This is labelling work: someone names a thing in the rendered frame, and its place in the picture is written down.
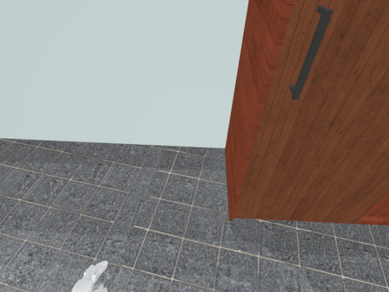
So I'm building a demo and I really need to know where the handle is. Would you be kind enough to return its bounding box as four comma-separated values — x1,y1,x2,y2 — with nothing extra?
290,5,333,100

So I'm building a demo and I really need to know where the robot left hand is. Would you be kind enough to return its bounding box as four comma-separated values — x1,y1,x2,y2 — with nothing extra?
71,260,108,292

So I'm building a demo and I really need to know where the wardrobe door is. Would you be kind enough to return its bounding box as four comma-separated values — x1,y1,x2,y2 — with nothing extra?
234,0,389,223
364,193,389,217

